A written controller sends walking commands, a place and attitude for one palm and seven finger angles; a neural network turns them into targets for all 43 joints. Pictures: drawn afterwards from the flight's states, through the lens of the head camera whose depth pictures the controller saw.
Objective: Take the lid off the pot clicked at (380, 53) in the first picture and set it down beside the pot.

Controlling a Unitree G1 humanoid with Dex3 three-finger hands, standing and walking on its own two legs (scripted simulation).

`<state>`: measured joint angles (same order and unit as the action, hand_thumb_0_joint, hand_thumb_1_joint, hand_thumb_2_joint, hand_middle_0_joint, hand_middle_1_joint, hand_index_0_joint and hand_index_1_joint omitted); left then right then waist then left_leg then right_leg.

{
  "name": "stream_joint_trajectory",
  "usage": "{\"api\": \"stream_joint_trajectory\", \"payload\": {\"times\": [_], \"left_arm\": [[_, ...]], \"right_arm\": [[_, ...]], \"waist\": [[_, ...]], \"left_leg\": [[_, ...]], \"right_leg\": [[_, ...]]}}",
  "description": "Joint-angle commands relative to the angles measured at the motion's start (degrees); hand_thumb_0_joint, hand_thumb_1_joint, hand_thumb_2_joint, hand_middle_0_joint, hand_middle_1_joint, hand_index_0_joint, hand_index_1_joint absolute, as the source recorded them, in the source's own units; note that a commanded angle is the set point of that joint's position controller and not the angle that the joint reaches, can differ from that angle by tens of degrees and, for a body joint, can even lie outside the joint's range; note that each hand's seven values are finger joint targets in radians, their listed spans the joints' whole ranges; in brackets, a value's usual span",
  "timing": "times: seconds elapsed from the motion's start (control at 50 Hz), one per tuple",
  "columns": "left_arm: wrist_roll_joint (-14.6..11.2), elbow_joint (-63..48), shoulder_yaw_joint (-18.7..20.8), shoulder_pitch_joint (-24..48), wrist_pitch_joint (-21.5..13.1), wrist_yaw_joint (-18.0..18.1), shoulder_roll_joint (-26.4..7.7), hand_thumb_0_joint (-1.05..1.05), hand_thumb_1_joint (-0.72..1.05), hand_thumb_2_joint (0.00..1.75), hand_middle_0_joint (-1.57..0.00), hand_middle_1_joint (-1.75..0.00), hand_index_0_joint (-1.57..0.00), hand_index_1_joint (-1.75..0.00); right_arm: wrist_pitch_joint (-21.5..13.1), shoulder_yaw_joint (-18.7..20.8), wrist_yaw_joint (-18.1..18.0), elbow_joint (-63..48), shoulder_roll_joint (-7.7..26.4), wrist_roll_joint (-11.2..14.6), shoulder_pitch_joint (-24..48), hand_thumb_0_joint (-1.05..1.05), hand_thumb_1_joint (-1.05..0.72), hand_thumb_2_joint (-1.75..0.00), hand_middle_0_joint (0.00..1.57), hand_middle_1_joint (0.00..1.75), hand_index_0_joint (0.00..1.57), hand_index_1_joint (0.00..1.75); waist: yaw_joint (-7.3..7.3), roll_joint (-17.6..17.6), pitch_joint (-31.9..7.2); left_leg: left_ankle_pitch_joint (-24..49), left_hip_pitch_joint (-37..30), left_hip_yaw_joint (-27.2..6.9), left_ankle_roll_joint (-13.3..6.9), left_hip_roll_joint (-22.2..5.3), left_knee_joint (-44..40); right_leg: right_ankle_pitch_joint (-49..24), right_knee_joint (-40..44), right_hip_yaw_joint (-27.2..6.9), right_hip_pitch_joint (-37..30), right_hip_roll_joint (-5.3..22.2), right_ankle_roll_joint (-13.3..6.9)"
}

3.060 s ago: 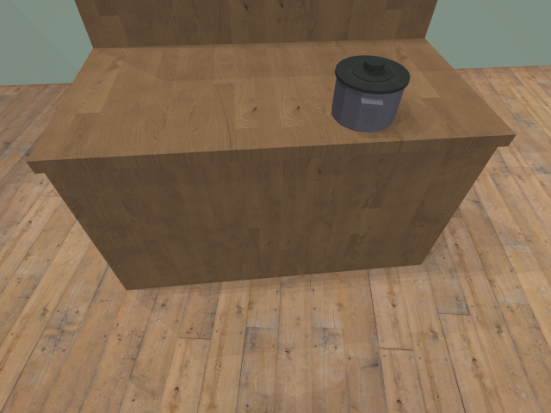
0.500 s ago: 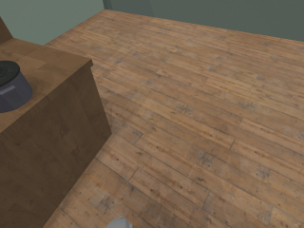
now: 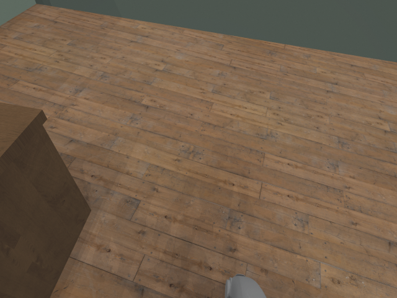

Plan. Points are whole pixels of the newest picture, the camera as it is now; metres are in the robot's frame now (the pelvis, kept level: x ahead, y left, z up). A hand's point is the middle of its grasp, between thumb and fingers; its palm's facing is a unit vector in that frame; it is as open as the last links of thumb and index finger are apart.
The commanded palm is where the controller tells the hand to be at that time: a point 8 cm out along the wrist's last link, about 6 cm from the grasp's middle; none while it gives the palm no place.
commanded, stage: walk to a spot facing it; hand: left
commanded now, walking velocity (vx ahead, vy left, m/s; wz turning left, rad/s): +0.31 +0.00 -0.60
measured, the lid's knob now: out of the picture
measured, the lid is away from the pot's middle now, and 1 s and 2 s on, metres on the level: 0.00 0.00 0.00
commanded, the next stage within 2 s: turn to face it in 0.50 s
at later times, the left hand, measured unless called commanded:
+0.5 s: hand (166, 215) +0.35 +0.11 -0.17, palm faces -0.29 -0.93 -0.22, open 7.3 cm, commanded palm none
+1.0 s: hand (155, 193) +0.42 +0.16 -0.19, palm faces -0.17 -0.97 -0.15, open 7.4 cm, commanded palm none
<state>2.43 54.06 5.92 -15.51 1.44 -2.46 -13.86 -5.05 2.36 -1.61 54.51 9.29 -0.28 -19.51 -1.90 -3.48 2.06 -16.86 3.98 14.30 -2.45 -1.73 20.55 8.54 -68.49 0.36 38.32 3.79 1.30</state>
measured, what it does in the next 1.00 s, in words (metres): walks ahead: right foot, then left foot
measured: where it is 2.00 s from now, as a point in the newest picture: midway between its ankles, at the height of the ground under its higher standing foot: (206, 285)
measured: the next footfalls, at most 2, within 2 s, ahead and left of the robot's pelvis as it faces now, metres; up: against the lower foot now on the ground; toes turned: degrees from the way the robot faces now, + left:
right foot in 0.28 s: +0.27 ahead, -0.11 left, +0.00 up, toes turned -17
left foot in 0.80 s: +0.46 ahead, +0.03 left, +0.00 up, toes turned -13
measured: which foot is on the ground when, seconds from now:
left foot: down 0.00-0.28, up 0.30-0.78, down 0.80-1.00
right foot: up 0.00-0.26, down 0.28-0.82, up 0.84-1.00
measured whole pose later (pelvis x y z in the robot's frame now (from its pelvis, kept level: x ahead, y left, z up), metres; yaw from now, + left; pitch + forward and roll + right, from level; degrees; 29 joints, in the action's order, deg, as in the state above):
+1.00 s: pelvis +0.36 -0.01 -0.01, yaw -14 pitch -1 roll -2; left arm 1.3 58.1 2.9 -14.8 1.0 1.2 -10.5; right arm -0.4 1.3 -1.0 55.4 8.6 -0.3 -10.8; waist -1.6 -2.4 3.6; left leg -10.5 15.7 2.1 -4.8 1.9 27.4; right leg 24.0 -61.9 -0.5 24.6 2.2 3.5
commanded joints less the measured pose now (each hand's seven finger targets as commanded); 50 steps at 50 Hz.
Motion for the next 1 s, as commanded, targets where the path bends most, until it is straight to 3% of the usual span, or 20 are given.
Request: {"api": "stream_joint_trajectory", "payload": {"times": [0.0, 0.12, 0.18, 0.22, 0.24, 0.26, 0.28, 0.3, 0.34, 0.4, 0.58, 0.7, 0.74, 0.76, 0.78, 0.8, 0.82, 0.86, 0.92, 0.98], "left_arm": [[-0.2, -5.02, -1.22, 5.91, -0.58, -0.86, 1.44, 0.0, 0.9, 0.9, -0.2, -0.3, -0.2, -0.3], [-0.57, -7.92, -2.56, 16.7, -1.43, -1.05, 1.75, 0.0, 0.9, 0.9, -0.2, -0.3, -0.2, -0.3], [-0.51, -6.17, -1.97, 10.62, -1.93, -0.63, -0.02, 0.0, 0.9, 0.9, -0.2, -0.3, -0.2, -0.3], [-0.34, -2.6, -0.72, -2.36, -2.89, 0.0, -4.19, 0.0, 0.9, 0.9, -0.2, -0.3, -0.2, -0.3], [-0.38, -1.24, 0.55, -8.41, -3.4, 0.57, -9.18, 0.0, 0.9, 0.9, -0.2, -0.3, -0.2, -0.3], [-1.41, -1.35, 1.64, -11.45, -3.62, 1.34, -14.56, 0.0, 0.9, 0.9, -0.2, -0.3, -0.2, -0.3], [-2.67, -1.7, 2.2, -9.7, -2.97, 2.06, -15.29, 0.0, 0.9, 0.9, -0.2, -0.3, -0.2, -0.3], [-2.86, -2.75, 1.15, -3.93, -2.75, 2.32, -12.66, 0.0, 0.9, 0.9, -0.2, -0.3, -0.2, -0.3], [-2.44, -4.57, -0.14, 2.19, -3.76, 2.41, -8.76, 0.0, 0.9, 0.9, -0.2, -0.3, -0.2, -0.3], [-1.55, -4.52, -0.57, 3.6, -4.79, 2.72, -7.18, 0.0, 0.9, 0.9, -0.2, -0.3, -0.2, -0.3], [-1.43, -2.03, -0.01, -4.68, -5.41, 2.52, -6.24, 0.0, 0.9, 0.9, -0.2, -0.3, -0.2, -0.3], [-1.2, 0.81, -1.66, -7.17, -5.12, 4.03, -3.87, 0.0, 0.9, 0.9, -0.2, -0.3, -0.2, -0.3], [-1.65, 1.59, -1.95, -6.06, -4.9, 4.48, -3.75, 0.0, 0.9, 0.9, -0.2, -0.3, -0.2, -0.3], [-1.92, 1.86, -2.21, -6.69, -4.72, 4.64, -3.0, 0.0, 0.9, 0.9, -0.2, -0.3, -0.2, -0.3], [-2.45, 2.02, -2.62, -9.03, -4.55, 4.7, -1.04, 0.0, 0.9, 0.9, -0.2, -0.3, -0.2, -0.3], [-2.52, 2.01, -3.37, -10.1, -4.58, 4.78, -0.23, 0.0, 0.9, 0.9, -0.2, -0.3, -0.2, -0.3], [-2.01, 1.57, -3.24, -8.01, -3.83, 5.15, -1.68, 0.0, 0.9, 0.9, -0.2, -0.3, -0.2, -0.3], [-1.39, 2.12, -2.14, -3.93, -2.52, 4.9, -2.41, 0.0, 0.9, 0.9, -0.2, -0.3, -0.2, -0.3], [-1.34, 1.81, -1.43, -2.99, -1.16, 4.06, -2.41, 0.0, 0.9, 0.9, -0.2, -0.3, -0.2, -0.3], [-1.02, 1.08, -0.55, -2.49, -0.02, 4.0, -2.07, 0.0, 0.9, 0.9, -0.2, -0.3, -0.2, -0.3]], "right_arm": [[-1.14, 0.78, -0.34, -0.37, 6.76, -0.42, -6.94, 0.0, -0.9, -0.9, 0.2, 0.3, 0.2, 0.3], [-0.08, 0.87, -0.2, 2.68, 7.9, -1.24, -12.2, 0.0, -0.9, -0.9, 0.2, 0.3, 0.2, 0.3], [0.22, 1.49, -0.21, 2.55, 10.56, -1.01, -10.15, 0.0, -0.9, -0.9, 0.2, 0.3, 0.2, 0.3], [0.53, 1.61, 0.31, 0.89, 12.05, -0.61, -7.29, 0.0, -0.9, -0.9, 0.2, 0.3, 0.2, 0.3], [0.75, 1.05, 0.91, -0.18, 9.77, 0.34, -7.0, 0.0, -0.9, -0.9, 0.2, 0.3, 0.2, 0.3], [0.6, 0.79, 0.68, -2.19, 6.49, 0.83, -8.06, 0.0, -0.9, -0.9, 0.2, 0.3, 0.2, 0.3], [0.7, 1.2, 0.43, -2.95, 8.44, 0.59, -2.79, 0.0, -0.9, -0.9, 0.2, 0.3, 0.2, 0.3], [0.67, 1.39, 0.73, -3.27, 7.3, 0.15, -1.68, 0.0, -0.9, -0.9, 0.2, 0.3, 0.2, 0.3], [2.34, 1.23, 0.84, -1.89, 7.44, -0.64, -1.4, 0.0, -0.9, -0.9, 0.2, 0.3, 0.2, 0.3], [3.77, 1.09, 0.76, -0.71, 5.63, -1.17, -4.35, 0.0, -0.9, -0.9, 0.2, 0.3, 0.2, 0.3], [2.96, 1.23, 1.63, -6.76, 4.84, -1.13, 11.96, 0.0, -0.9, -0.9, 0.2, 0.3, 0.2, 0.3], [2.38, -0.24, 1.67, -4.37, 2.8, -0.31, 13.62, 0.0, -0.9, -0.9, 0.2, 0.3, 0.2, 0.3], [2.1, -0.14, 1.22, -1.57, 3.93, -0.42, 7.45, 0.0, -0.9, -0.9, 0.2, 0.3, 0.2, 0.3], [1.88, 0.31, 0.97, -0.01, 6.46, -0.71, 3.01, 0.0, -0.9, -0.9, 0.2, 0.3, 0.2, 0.3], [1.78, 1.2, 0.69, 0.34, 11.24, -1.24, -0.89, 0.0, -0.9, -0.9, 0.2, 0.3, 0.2, 0.3], [2.62, 1.33, 0.64, 0.81, 12.9, -0.65, -1.77, 0.0, -0.9, -0.9, 0.2, 0.3, 0.2, 0.3], [3.44, 0.73, 0.43, 0.24, 12.21, -0.37, 0.62, 0.0, -0.9, -0.9, 0.2, 0.3, 0.2, 0.3], [3.69, 0.15, -0.16, -0.15, 9.9, -0.62, 4.5, 0.0, -0.9, -0.9, 0.2, 0.3, 0.2, 0.3], [4.14, 0.75, 0.12, -1.22, 10.23, -0.28, 6.59, 0.0, -0.9, -0.9, 0.2, 0.3, 0.2, 0.3], [4.57, 1.95, 0.36, -1.98, 10.23, -0.29, 6.17, 0.0, -0.9, -0.9, 0.2, 0.3, 0.2, 0.3]], "waist": [[2.45, 9.09, 3.8], [5.56, 10.11, 5.11], [1.93, 12.15, 0.45], [-4.56, 10.0, -7.5], [-7.67, 2.74, -12.98], [-6.31, -6.61, -20.12], [-6.05, 1.43, -16.88], [-3.08, 3.6, -5.28], [1.13, 1.92, -1.21], [4.44, 2.99, -0.83], [-0.24, -2.73, -2.25], [-0.33, -3.61, -5.34], [2.6, -2.51, -6.6], [3.97, 0.85, -9.34], [4.71, 11.23, -13.1], [3.69, 17.32, -12.24], [2.76, 13.77, -7.14], [1.87, 12.42, -1.46], [0.54, 9.48, -2.15], [0.7, 10.84, -3.16]], "left_leg": [[30.22, -6.5, -5.98, -1.67, -15.99, -7.65], [45.03, -11.08, -0.6, -2.47, -16.41, -3.38], [63.06, -11.31, 2.81, -1.79, -17.09, 8.01], [57.19, -2.19, 4.36, 0.66, -15.57, 27.11], [25.7, 15.35, 3.58, 2.93, -12.76, 44.53], [-17.24, 32.32, -1.41, 6.35, -2.86, 66.38], [-14.02, 35.55, -11.59, 4.42, -5.31, 67.75], [-7.28, 35.75, -12.39, 4.2, -8.53, 63.3], [-1.81, 29.48, -13.61, 5.34, -10.14, 59.25], [0.1, 25.98, -13.18, 6.13, -9.6, 51.65], [3.0, 33.4, -12.89, 7.69, -6.25, 33.75], [2.28, 21.63, -9.89, 5.31, -1.09, 18.13], [12.2, 10.99, -9.67, 4.33, 0.63, 7.05], [25.38, 1.53, -13.11, 2.6, -2.67, 4.96], [46.0, -10.08, -25.86, -3.38, -14.36, 7.59], [62.67, -10.84, -32.79, -10.61, -22.43, 4.75], [59.57, -4.97, -32.52, -12.09, -22.24, 3.5], [45.34, 4.45, -31.24, -9.89, -17.56, -1.08], [32.58, 7.24, -27.06, -7.54, -12.41, -3.19], [15.8, 9.72, -27.63, -5.91, -9.87, -5.98]], "right_leg": [[-2.36, 8.03, 3.03, 9.51, 1.71, 0.31], [1.08, 26.13, 9.29, 2.51, -1.83, -2.78], [4.25, 30.35, 11.7, -9.85, -5.94, -5.99], [1.14, 36.7, 12.3, -32.13, -7.95, -8.06], [-1.79, 37.77, -1.88, -50.85, 3.42, -12.74], [-9.44, 43.45, -34.8, -60.05, 20.46, -21.2], [-3.74, 48.82, -33.27, -55.12, 20.78, -21.79], [-3.79, 51.14, -23.95, -42.67, 18.04, -18.81], [0.57, 54.41, -18.55, -26.18, 13.33, -12.62], [-6.19, 54.79, -11.71, -19.65, 8.73, -12.76], [-16.69, 50.25, -14.92, -30.06, 6.23, -13.11], [-35.75, 45.27, -10.16, -37.34, 6.08, -10.07], [-35.77, 38.8, -6.24, -36.49, 4.36, -6.8], [-28.36, 32.09, -4.41, -32.35, 2.72, -4.3], [-7.4, 21.77, -0.18, -19.99, -2.01, -1.27], [26.53, 10.34, 1.06, -13.74, -4.33, 0.65], [27.5, 7.32, -1.94, -12.75, -2.03, 0.98], [22.85, 4.7, -2.53, -11.27, -0.49, 1.85], [14.61, 3.99, -1.37, -11.39, -0.22, 2.63], [9.89, 4.07, -1.49, -10.35, -0.01, 3.43]]}}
